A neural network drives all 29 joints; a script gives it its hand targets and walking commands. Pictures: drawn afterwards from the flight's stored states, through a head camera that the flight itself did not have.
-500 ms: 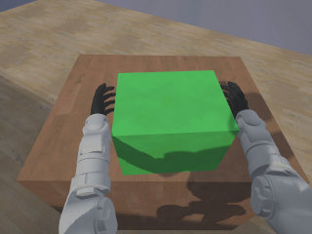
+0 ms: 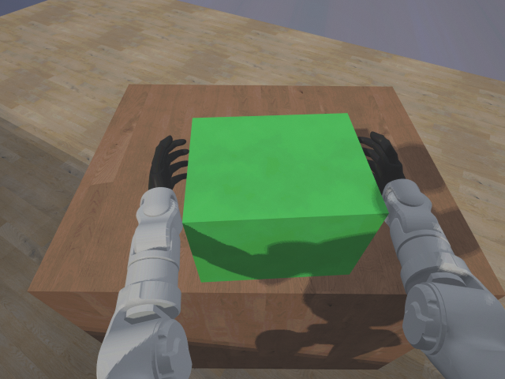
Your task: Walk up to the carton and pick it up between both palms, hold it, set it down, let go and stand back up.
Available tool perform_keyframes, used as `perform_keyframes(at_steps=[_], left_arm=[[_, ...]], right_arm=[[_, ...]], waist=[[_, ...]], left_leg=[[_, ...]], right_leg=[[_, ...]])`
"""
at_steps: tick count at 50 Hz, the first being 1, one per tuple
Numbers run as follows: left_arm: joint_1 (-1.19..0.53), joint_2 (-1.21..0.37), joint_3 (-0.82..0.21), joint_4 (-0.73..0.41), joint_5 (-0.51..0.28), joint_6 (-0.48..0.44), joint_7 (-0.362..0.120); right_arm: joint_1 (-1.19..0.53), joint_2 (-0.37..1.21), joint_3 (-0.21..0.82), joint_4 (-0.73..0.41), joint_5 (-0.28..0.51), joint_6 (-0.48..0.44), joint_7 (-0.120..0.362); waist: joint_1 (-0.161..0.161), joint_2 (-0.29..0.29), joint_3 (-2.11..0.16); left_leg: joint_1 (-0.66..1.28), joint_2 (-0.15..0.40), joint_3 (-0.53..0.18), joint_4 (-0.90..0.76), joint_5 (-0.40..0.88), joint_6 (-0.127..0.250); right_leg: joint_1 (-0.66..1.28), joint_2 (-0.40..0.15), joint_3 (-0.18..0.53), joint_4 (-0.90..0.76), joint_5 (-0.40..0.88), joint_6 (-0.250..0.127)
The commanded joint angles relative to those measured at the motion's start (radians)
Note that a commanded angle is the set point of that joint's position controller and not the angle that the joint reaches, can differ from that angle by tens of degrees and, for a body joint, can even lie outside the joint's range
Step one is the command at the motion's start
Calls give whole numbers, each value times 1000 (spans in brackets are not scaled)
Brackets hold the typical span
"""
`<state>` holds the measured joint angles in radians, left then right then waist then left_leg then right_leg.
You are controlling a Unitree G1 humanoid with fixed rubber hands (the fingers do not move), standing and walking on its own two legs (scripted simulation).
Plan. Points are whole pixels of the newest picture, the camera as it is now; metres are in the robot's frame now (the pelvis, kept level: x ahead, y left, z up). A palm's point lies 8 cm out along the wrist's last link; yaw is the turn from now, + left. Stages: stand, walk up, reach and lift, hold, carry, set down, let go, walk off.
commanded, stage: set down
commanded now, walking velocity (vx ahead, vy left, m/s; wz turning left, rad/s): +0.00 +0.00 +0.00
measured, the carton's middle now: (273, 198) +0.41 -0.01 +0.04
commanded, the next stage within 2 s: none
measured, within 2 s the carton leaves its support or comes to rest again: neither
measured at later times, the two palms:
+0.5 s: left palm (163, 186) +0.39 +0.18 +0.09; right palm (386, 179) +0.41 -0.19 +0.09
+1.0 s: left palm (157, 196) +0.41 +0.20 +0.05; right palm (380, 191) +0.42 -0.20 +0.05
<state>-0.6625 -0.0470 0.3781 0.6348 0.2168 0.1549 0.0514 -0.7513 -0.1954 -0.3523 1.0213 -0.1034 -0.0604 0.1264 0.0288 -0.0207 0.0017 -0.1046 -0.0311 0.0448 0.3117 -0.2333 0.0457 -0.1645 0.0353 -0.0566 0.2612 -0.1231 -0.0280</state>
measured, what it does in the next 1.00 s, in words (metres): stands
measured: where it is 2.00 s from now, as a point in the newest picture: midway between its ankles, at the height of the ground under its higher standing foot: outside the picture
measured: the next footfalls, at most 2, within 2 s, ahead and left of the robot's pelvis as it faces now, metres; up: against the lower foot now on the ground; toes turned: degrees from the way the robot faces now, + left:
none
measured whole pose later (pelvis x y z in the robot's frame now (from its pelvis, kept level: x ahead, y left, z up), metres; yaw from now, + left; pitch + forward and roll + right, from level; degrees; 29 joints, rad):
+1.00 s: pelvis +0.00 +0.00 -0.01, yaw -1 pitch +14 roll -2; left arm -0.76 0.18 0.10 1.00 -0.11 -0.09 0.17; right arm -0.79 -0.32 0.02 1.15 0.28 -0.13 0.07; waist 0.04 -0.01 -0.11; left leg -0.42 -0.01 0.05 0.43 -0.25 0.01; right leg -0.43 0.05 -0.06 0.28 -0.09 -0.04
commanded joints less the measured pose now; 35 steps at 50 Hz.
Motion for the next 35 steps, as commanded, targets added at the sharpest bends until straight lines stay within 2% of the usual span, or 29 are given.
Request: perform_keyframes(at_steps=[1, 2, 4, 6, 7, 9, 10, 11, 12, 13, 14, 15, 16, 18, 19, 20, 21, 22, 23, 24, 25, 27, 28, 29, 30, 31, 32, 33, 35], left_arm=[[-473, -298, -182, -9, 24, -72, -77], [-475, -296, -156, 21, 37, -74, -72], [-500, -307, -184, -18, 29, -85, -68], [-485, -277, -139, 31, 49, -83, -69], [-516, -287, -147, 13, 44, -90, -67], [-495, -306, -159, 15, 59, -76, -68], [-484, -294, -141, 40, 63, -70, -74], [-467, -288, -133, 33, 59, -74, -82], [-453, -282, -111, 49, 60, -74, -83], [-451, -278, -110, 36, 55, -76, -86], [-454, -284, -110, 46, 63, -78, -84], [-465, -273, -104, 51, 61, -89, -87], [-455, -261, -91, 81, 74, -80, -87], [-464, -303, -137, 9, 52, -95, -84], [-460, -292, -128, 34, 54, -105, -83], [-460, -314, -144, 8, 50, -120, -78], [-408, -289, -124, 64, 59, -110, -73], [-444, -250, -133, 36, 47, -113, -67], [-442, -244, -119, 61, 55, -119, -66], [-458, -202, -124, 32, 54, -127, -52], [-432, -235, -105, 58, 65, -128, -56], [-418, -191, -87, 85, 57, -129, -48], [-411, -237, -89, 97, 60, -130, -51], [-391, -179, -84, 87, 66, -132, -42], [-389, -144, -76, 78, 49, -129, -31], [-393, -83, -61, 64, 53, -141, -18], [-424, -67, -81, 64, 50, -139, -9], [-397, 36, -79, 74, 11, -150, 24], [-402, 168, -91, 100, -29, -145, 74]], right_arm=[[-497, 401, 176, -145, -72, -96, 122], [-520, 383, 176, -144, -73, -98, 131], [-507, 389, 159, -139, -75, -106, 134], [-518, 395, 152, -138, -75, -96, 135], [-514, 383, 151, -104, -75, -96, 146], [-475, 394, 133, -113, -96, -84, 146], [-445, 384, 118, -62, -99, -71, 145], [-474, 374, 137, -104, -99, -77, 143], [-451, 377, 139, -77, -96, -70, 138], [-479, 379, 143, -135, -97, -86, 137], [-475, 398, 136, -141, -97, -89, 137], [-478, 424, 148, -150, -104, -89, 140], [-459, 395, 131, -98, -112, -71, 141], [-463, 395, 145, -113, -99, -82, 141], [-474, 401, 150, -138, -97, -98, 134], [-463, 423, 163, -150, -97, -113, 133], [-445, 394, 173, -119, -93, -113, 129], [-433, 339, 123, -96, -95, -111, 128], [-431, 320, 119, -70, -105, -111, 131], [-432, 270, 94, -101, -109, -118, 121], [-417, 320, 95, -41, -118, -108, 116], [-431, 265, 99, -70, -94, -112, 115], [-417, 319, 96, -79, -111, -105, 108], [-364, 279, 106, -33, -89, -97, 95], [-379, 195, 101, -39, -77, -101, 93], [-391, 160, 100, -51, -49, -109, 81], [-400, 115, 71, -20, -50, -104, 75], [-397, 8, 92, -66, -11, -115, 53], [-402, -157, 150, 16, 112, -106, 17]], waist=[[78, -19, -448], [95, -35, -430], [78, 7, -468], [95, -37, -396], [99, 3, -403], [71, 5, -369], [54, -12, -325], [85, -15, -343], [83, -48, -332], [84, -58, -359], [78, -44, -350], [97, -51, -362], [71, -44, -305], [66, -36, -376], [77, -40, -392], [65, -24, -417], [82, -19, -393], [73, 16, -417], [63, 11, -405], [58, 18, -468], [65, -3, -371], [80, 10, -368], [57, -44, -333], [57, -26, -315], [61, -23, -357], [88, -1, -337], [57, 17, -317], [72, 11, -398], [84, 41, -369]], left_leg=[[-190, 56, 33, -4, 409, -70], [-217, 63, 28, -37, 350, -62], [-176, 73, 22, -34, 379, -79], [-222, 74, 24, -54, 287, -60], [-196, 81, 34, -63, 299, -68], [-183, 74, 36, -58, 291, -69], [-190, 77, 29, -52, 296, -70], [-180, 76, 29, -55, 324, -70], [-190, 73, 33, -53, 302, -57], [-197, 79, 18, -64, 301, -59], [-228, 65, 35, -58, 266, -55], [-265, 55, 45, -61, 235, -44], [-275, 52, 35, -76, 169, -32], [-205, 69, 22, -56, 290, -52], [-225, 53, 35, -42, 284, -47], [-196, 65, 27, -42, 350, -57], [-199, 61, 36, -18, 416, -69], [-180, 68, 32, -18, 408, -75], [-160, 72, 29, -36, 383, -74], [-110, 78, 28, -15, 430, -79], [-141, 75, 27, -14, 431, -76], [-141, 77, 34, -20, 408, -72], [-193, 71, 31, -25, 323, -55], [-204, 67, 29, -33, 310, -54], [-156, 83, 22, -23, 381, -70], [-162, 76, 28, -17, 373, -74], [-174, 78, 13, -27, 354, -77], [-164, 84, 18, 3, 439, -87], [-142, 99, 19, 5, 451, -106]], right_leg=[[322, -45, 18, 96, 441, 41], [322, -41, 9, 92, 387, 49], [304, -39, 2, 89, 345, 37], [281, -44, 15, 64, 250, 37], [253, -37, 0, 65, 201, 34], [252, -36, -3, 61, 212, 36], [250, -39, -5, 64, 231, 36], [263, -39, 0, 57, 260, 40], [275, -42, 9, 62, 280, 46], [295, -47, 13, 58, 280, 47], [312, -45, 15, 74, 299, 53], [331, -56, 21, 77, 295, 59], [291, -59, 21, 68, 247, 61], [281, -48, 5, 83, 305, 55], [296, -46, 12, 87, 339, 58], [298, -41, 5, 94, 358, 56], [298, -35, 5, 110, 410, 52], [270, -33, 6, 98, 367, 45], [229, -31, -6, 76, 282, 42], [205, -26, 2, 72, 309, 37], [214, -33, 11, 70, 301, 39], [208, -29, 6, 71, 287, 39], [232, -34, 14, 68, 305, 45], [235, -39, 14, 79, 291, 46], [220, -26, -2, 80, 295, 38], [217, -26, 10, 72, 255, 41], [201, -30, 13, 50, 207, 35], [216, -17, 18, 73, 292, 27], [170, 5, 19, 70, 239, 21]])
